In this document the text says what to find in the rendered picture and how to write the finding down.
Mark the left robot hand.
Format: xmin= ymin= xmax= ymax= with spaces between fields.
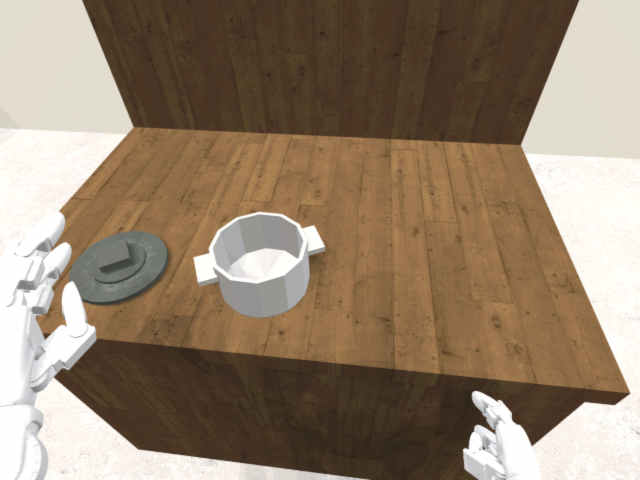
xmin=0 ymin=212 xmax=97 ymax=407

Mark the knob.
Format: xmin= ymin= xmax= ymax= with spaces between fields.
xmin=97 ymin=240 xmax=133 ymax=273

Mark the pot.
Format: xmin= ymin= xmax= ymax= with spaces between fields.
xmin=193 ymin=212 xmax=325 ymax=318

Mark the left robot forearm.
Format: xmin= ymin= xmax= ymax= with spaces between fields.
xmin=0 ymin=405 xmax=48 ymax=480

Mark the table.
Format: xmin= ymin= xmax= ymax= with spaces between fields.
xmin=35 ymin=0 xmax=631 ymax=480

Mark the right robot hand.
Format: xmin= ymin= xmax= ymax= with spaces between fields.
xmin=463 ymin=391 xmax=542 ymax=480

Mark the lid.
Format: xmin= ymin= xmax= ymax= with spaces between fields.
xmin=68 ymin=231 xmax=169 ymax=305

